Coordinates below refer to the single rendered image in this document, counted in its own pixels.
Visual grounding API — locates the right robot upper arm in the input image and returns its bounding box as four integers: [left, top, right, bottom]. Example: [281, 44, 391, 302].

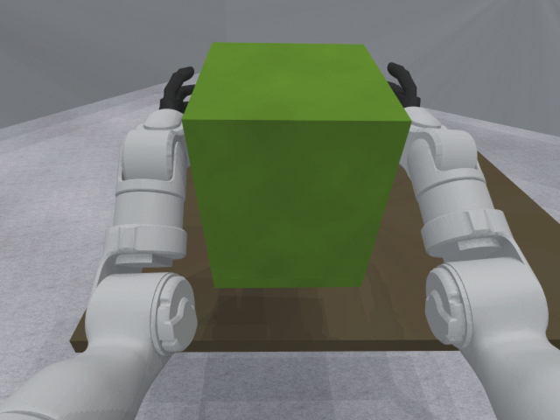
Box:
[425, 256, 560, 420]

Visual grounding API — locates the left robot upper arm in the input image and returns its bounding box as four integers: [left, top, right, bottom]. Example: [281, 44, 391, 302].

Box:
[0, 272, 198, 420]

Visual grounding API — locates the robot right hand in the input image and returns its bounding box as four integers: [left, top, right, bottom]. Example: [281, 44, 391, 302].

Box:
[388, 62, 421, 108]

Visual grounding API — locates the robot left hand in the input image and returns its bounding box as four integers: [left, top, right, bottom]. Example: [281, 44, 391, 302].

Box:
[159, 66, 196, 114]

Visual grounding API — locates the carton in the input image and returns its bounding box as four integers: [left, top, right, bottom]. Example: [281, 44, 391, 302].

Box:
[181, 42, 412, 288]

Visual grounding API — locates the robot right forearm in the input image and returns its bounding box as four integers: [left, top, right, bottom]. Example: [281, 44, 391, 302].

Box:
[399, 107, 549, 329]

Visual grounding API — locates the robot left forearm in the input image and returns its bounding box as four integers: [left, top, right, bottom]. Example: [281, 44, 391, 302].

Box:
[85, 108, 190, 338]

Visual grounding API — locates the table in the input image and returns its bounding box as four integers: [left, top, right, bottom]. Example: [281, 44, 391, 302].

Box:
[69, 151, 560, 353]

